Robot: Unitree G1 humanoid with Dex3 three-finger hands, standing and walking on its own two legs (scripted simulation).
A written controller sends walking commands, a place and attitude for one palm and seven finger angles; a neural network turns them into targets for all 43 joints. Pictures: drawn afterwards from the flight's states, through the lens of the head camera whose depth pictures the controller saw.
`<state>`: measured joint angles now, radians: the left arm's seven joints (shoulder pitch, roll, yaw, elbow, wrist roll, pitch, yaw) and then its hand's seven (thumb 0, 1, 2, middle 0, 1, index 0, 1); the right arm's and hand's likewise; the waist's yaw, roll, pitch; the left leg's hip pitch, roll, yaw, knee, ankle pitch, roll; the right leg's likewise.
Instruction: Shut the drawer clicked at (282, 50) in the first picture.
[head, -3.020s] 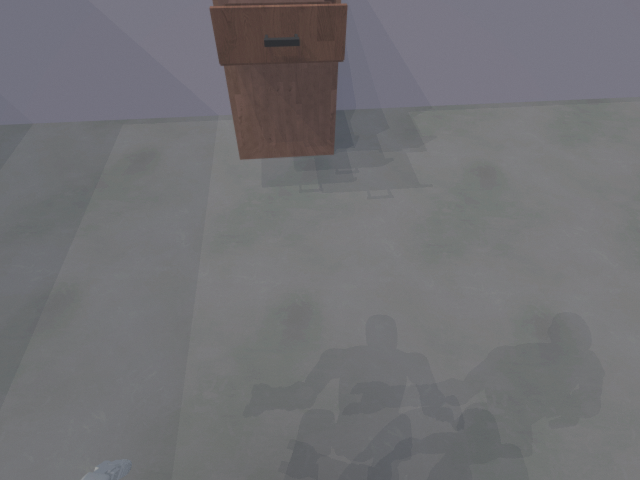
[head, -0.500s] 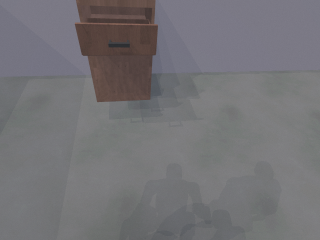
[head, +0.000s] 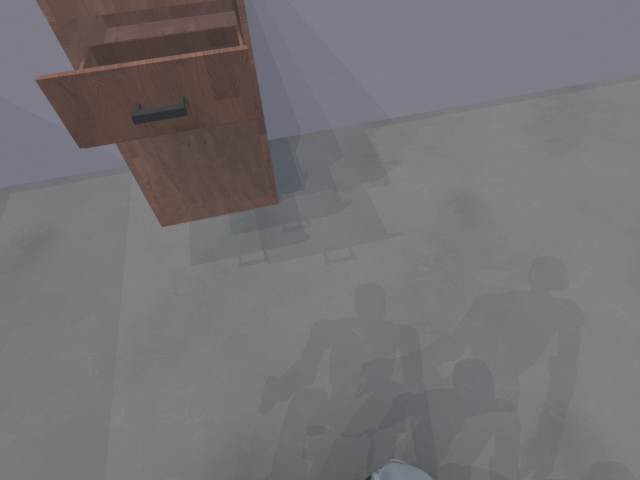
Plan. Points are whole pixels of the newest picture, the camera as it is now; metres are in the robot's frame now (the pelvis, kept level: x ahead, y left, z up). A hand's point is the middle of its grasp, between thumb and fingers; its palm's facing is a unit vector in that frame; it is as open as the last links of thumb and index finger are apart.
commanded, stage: walk to a spot facing it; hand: left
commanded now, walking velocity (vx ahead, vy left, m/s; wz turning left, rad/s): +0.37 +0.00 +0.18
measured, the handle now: (159, 108) +0.86 +0.40 -0.03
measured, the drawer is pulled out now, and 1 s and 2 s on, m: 0.29 0.29 0.29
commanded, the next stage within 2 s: turn to face it in 0.46 s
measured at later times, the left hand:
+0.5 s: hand out of the picture +0.09 +0.16 -0.17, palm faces +0.25 -0.96 -0.10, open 7.4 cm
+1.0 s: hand (205, 308) +0.41 +0.23 -0.14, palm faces +0.20 -0.96 -0.20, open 7.4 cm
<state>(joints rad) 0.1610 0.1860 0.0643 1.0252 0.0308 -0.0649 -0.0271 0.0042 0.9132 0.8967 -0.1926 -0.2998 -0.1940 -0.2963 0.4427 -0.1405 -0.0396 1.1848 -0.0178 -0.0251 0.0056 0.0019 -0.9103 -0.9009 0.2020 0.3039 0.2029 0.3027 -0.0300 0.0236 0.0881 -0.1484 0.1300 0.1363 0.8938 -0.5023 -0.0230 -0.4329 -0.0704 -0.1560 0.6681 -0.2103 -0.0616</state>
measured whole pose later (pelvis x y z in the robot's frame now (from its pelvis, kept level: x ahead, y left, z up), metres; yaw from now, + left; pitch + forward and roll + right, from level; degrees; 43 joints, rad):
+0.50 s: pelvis +0.21 +0.04 +0.00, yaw +9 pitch -2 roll -2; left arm 0.47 0.12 0.02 1.15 0.02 -0.05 0.00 0.00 0.91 0.90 -0.20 -0.30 -0.20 -0.30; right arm 0.10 -0.18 -0.04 0.97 -0.04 -0.04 0.03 0.00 -0.91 -0.90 0.20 0.30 0.20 0.30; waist 0.04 0.00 0.07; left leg -0.42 0.07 0.15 0.62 -0.14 0.09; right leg -0.02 -0.09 -0.28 0.66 -0.47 0.03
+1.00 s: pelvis +0.36 +0.04 +0.02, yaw +13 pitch -1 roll +2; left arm 0.18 0.14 0.04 1.01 0.03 -0.02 0.00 0.00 0.91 0.90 -0.19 -0.30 -0.19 -0.30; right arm 0.39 -0.14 -0.04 1.11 -0.02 -0.03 -0.01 0.00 -0.91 -0.90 0.20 0.30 0.20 0.30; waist -0.04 0.02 0.02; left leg -0.16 -0.03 0.10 0.51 -0.33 0.04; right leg -0.30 -0.06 -0.09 0.55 -0.22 -0.01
